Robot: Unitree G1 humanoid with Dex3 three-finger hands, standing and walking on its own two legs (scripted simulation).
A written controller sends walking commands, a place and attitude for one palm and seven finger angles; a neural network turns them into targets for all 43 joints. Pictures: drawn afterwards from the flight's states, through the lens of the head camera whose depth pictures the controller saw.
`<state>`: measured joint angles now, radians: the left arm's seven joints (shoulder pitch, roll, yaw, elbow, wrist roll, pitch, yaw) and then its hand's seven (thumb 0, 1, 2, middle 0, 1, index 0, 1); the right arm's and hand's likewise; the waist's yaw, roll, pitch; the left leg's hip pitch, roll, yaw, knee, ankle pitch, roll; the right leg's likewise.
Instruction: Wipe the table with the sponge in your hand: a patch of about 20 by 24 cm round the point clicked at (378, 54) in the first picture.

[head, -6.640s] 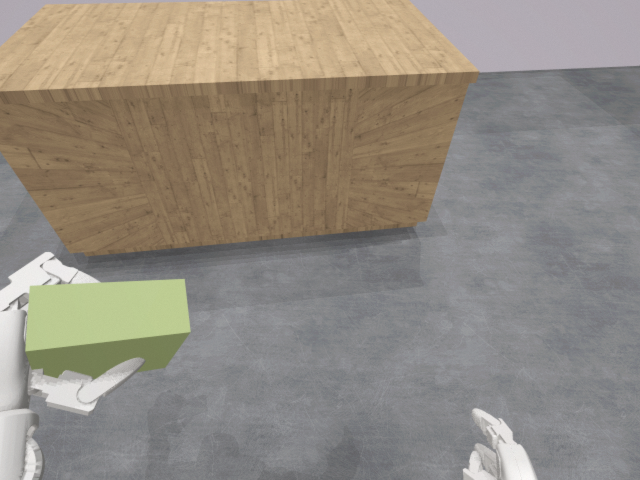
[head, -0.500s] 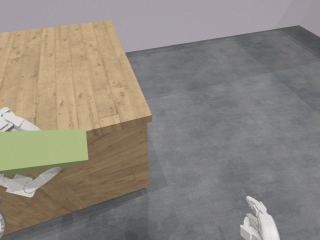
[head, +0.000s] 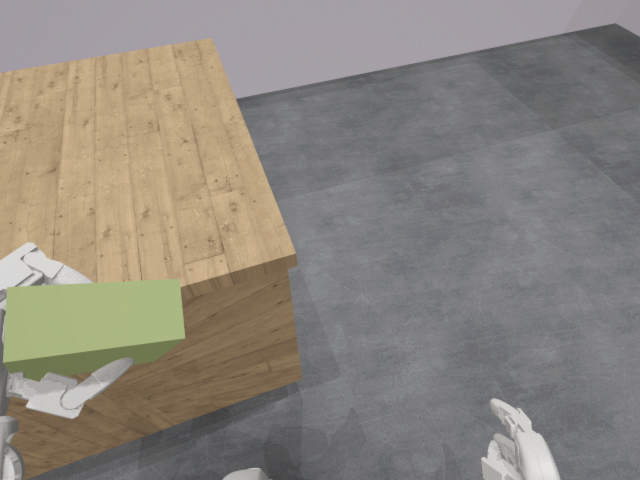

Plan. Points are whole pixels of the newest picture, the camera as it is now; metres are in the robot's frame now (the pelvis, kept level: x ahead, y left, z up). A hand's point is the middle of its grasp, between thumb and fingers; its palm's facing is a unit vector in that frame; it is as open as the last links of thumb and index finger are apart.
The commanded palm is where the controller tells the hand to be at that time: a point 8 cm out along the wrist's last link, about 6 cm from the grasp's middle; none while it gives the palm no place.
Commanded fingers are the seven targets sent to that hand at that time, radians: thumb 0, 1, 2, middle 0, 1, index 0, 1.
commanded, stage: come to a stop and stand still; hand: left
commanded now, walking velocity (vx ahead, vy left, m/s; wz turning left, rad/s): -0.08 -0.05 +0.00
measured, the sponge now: (120, 329) +0.23 +0.20 +0.14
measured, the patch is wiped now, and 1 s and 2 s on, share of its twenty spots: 0.00 0.00 0.00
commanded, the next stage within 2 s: look again from close up in 1.36 s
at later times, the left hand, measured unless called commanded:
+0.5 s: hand (22, 316) +0.22 +0.26 +0.18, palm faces +0.42 -0.80 -0.43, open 9.6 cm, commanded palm +0.15 +0.27 +0.18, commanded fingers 0.00 0.10 1.30 -1.20 -1.60 -1.20 -1.60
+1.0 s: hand (26, 315) +0.24 +0.28 +0.15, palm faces +0.31 -0.88 -0.36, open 9.6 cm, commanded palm +0.18 +0.31 +0.18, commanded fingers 0.00 0.10 1.30 -1.20 -1.60 -1.20 -1.60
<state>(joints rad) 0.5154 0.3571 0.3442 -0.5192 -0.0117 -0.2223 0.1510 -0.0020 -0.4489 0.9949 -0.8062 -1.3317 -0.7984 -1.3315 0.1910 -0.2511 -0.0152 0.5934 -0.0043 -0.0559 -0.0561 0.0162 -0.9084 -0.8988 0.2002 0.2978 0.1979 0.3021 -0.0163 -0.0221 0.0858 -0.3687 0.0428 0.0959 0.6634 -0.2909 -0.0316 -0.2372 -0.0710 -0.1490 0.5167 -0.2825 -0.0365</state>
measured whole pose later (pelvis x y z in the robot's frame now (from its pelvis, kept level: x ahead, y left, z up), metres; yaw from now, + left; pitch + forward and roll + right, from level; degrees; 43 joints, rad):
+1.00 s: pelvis +0.00 +0.04 +0.00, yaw -3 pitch +0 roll -1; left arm 0.40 0.37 0.34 -0.45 -0.01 -0.22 0.09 0.00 -0.45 1.00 -0.81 -1.33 -0.80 -1.33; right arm 0.20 -0.17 0.05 0.59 -0.02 -0.16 -0.02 0.02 -0.91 -0.90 0.20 0.30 0.20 0.30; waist 0.03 -0.06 0.04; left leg -0.26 -0.01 0.02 0.43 -0.18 0.03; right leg -0.17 0.01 -0.03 0.36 -0.19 0.01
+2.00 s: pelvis +0.01 +0.04 +0.00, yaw -2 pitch +0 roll -2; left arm 0.45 0.35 0.32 -0.42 -0.04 -0.17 0.10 0.00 -0.45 1.00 -0.80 -1.34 -0.80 -1.34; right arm 0.21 -0.21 0.02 0.58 0.00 -0.07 -0.05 0.02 -0.91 -0.90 0.20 0.30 0.20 0.30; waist 0.01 0.01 0.01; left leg -0.25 -0.01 0.00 0.44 -0.19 0.03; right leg -0.14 0.01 -0.05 0.34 -0.20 0.00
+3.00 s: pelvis +0.09 +0.06 -0.01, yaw -1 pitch -1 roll +3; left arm 0.46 0.33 0.35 -0.51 -0.03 -0.20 0.12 0.00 -0.45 1.00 -0.80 -1.34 -0.80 -1.34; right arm 0.20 -0.25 -0.01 0.62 0.00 -0.07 -0.03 0.02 -0.91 -0.90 0.20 0.30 0.20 0.30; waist 0.03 -0.05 0.05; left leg -0.40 0.06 0.01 0.79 -0.33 0.01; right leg -0.36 -0.06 -0.10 0.62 -0.25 -0.06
